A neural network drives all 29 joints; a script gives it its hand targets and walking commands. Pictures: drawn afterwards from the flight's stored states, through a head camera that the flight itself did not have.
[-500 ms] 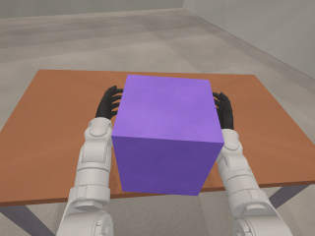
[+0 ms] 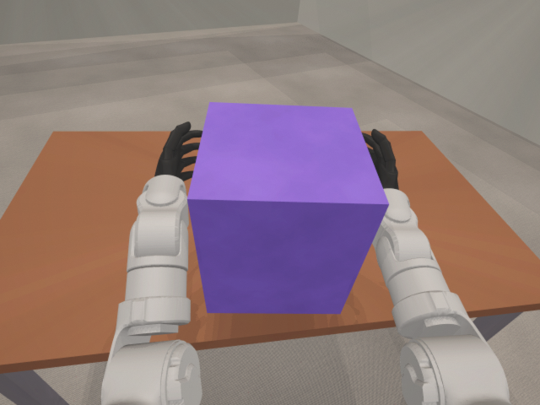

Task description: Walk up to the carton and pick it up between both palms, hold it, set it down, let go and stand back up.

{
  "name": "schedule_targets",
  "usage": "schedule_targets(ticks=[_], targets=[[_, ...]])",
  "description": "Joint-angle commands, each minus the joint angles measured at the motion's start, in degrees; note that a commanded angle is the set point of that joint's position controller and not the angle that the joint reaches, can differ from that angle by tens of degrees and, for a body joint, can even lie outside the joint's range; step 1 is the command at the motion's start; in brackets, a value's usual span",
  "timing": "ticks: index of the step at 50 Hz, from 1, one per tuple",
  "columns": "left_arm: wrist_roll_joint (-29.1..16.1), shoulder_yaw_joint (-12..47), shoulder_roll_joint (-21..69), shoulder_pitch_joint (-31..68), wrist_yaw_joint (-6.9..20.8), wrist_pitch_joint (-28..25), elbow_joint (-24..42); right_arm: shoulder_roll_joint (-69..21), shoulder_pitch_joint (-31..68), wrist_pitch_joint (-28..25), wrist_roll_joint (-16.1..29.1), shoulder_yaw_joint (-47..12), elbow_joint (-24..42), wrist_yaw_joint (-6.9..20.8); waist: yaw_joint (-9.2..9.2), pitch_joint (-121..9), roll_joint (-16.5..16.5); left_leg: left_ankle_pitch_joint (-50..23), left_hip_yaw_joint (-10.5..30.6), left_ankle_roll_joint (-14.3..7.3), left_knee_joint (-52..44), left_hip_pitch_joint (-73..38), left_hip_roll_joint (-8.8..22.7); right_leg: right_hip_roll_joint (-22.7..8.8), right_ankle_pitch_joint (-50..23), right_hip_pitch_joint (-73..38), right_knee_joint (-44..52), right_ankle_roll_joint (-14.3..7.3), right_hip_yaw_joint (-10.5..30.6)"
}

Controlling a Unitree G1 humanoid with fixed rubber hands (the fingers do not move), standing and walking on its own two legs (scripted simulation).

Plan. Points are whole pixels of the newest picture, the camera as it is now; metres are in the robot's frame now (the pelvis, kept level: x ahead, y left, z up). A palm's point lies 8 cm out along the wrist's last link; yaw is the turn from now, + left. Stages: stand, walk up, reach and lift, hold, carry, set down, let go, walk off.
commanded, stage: reach and lift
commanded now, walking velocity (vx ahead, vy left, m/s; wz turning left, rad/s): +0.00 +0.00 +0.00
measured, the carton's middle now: (277, 212) +0.36 -0.01 +0.12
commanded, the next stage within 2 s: hold in 1.34 s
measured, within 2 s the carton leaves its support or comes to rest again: neither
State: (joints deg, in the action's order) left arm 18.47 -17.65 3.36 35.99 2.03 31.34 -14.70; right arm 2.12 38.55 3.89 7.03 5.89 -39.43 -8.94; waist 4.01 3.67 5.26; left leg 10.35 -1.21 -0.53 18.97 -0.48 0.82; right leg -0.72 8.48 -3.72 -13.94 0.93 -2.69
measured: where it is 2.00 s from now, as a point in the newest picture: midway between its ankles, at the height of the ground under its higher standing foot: outside the picture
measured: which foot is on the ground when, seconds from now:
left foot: down 0.00-1.00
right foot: down 0.00-1.00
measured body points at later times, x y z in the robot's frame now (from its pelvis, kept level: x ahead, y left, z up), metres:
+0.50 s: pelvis +0.00 -0.01 +0.00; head -0.06 +0.02 +0.44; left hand +0.37 +0.15 +0.22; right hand +0.37 -0.16 +0.22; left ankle +0.01 +0.11 -0.75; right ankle +0.00 -0.13 -0.75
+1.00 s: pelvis -0.02 -0.01 +0.00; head -0.09 +0.02 +0.44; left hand +0.37 +0.16 +0.23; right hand +0.38 -0.15 +0.24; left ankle +0.01 +0.11 -0.75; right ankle +0.00 -0.13 -0.75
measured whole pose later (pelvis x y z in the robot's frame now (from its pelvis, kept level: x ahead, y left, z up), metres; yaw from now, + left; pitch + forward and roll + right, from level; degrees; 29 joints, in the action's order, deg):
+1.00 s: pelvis -0.02 -0.01 +0.00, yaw +0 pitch -8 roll -1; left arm 15.8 -20.4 -0.8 44.7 1.5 41.8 -17.7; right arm 4.7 50.9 18.2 12.6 4.1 -43.1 -11.1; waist 4.2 -1.7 3.8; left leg 9.4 -0.3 0.3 20.4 2.7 1.4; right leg -0.1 8.6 -0.1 -16.9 -0.1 -3.2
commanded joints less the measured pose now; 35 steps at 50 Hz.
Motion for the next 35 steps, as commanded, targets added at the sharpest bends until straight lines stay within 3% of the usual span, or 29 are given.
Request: schedule_targets(ticks=[1,6,7,13,20,22,26,28,33,35], targets=[[-5.56,26.36,28.33,32.58,6.74,-0.1,9.22,-28.23,38.42,-0.99,4.27,-23.44,18.27,5.0,0.54,-22.34,-6.86,-24.91,-1.33,2.36,0.41,-9.84,-1.96,4.25,-16.2,-2.52,0.39,1.17,-3.38],[-10.55,35.16,30.28,37.57,5.2,-0.88,18.24,-30.23,40.33,-0.2,7.01,-27.21,25.65,4.31,2.63,-30.41,-9.61,-32.78,0.78,4.16,4.47,-13.55,-1.89,4.71,-21.65,-0.68,-1.32,1.09,-3.53],[-10.29,34.54,29.93,35.91,5.05,-0.34,16.48,-29.52,39.25,0.74,6.53,-26.52,25.27,4.29,3.2,-28.79,-9.07,-31.36,0.92,4.12,4.09,-12.97,-1.76,4.88,-20.07,-0.18,-0.99,1.09,-3.28],[-6.06,26.62,25.19,32.75,6.61,5.24,10.0,-27.54,38.07,6.22,5.87,-24.52,19.73,3.57,1.79,-17.4,-5.83,-16.54,-1.52,1.81,-1.33,-6.65,-2.11,3.74,-13.0,-1.38,0.56,1.54,-2.66],[-10.6,30.92,26.74,39.02,6.7,5.22,15.69,-31.52,46.24,7.39,11.11,-28.99,28.93,2.1,1.91,-28.5,-5.98,-25.07,-0.15,2.32,2.23,-9.05,-2.68,4.17,-24.87,-5.0,-2.01,2.12,-2.17],[-9.97,29.67,26.56,39.98,6.76,5.3,13.75,-31.23,45.49,8.94,10.02,-27.33,25.79,1.98,2.43,-24.69,-6.13,-21.26,-0.03,2.37,1.23,-7.78,-2.67,4.03,-20.18,-2.85,-1.09,2.33,-2.36],[-6.32,23.02,23.64,40.85,7.51,7.43,6.3,-28.85,44.61,11.83,7.39,-21.88,16.27,2.71,1.51,-15.27,-5.31,-7.78,-1.54,0.59,-3.33,-3.25,-2.41,3.38,-5.63,1.95,1.26,2.0,-2.18],[-6.17,22.15,24.03,42.99,7.66,7.77,4.46,-29.66,46.86,11.8,6.95,-20.48,14.25,3.44,0.8,-15.65,-5.36,-5.01,-2.04,0.05,-4.25,-1.94,-2.1,3.12,-2.44,2.23,1.4,1.67,-1.96],[-11.03,27.18,27.71,48.33,6.5,5.98,9.19,-33.04,55.17,9.9,10.27,-23.77,22.06,3.26,1.12,-29.56,-6.1,-17.13,-1.05,1.13,0.52,-6.54,-2.98,4.17,-15.0,-1.49,-1.22,2.31,-2.1],[-11.7,28.19,28.17,48.44,5.9,5.22,10.4,-33.42,54.53,10.18,11.1,-24.93,22.32,2.93,1.26,-32.22,-6.02,-20.19,-0.12,1.82,1.58,-7.92,-2.86,4.57,-17.89,-2.05,-1.71,2.69,-1.8]])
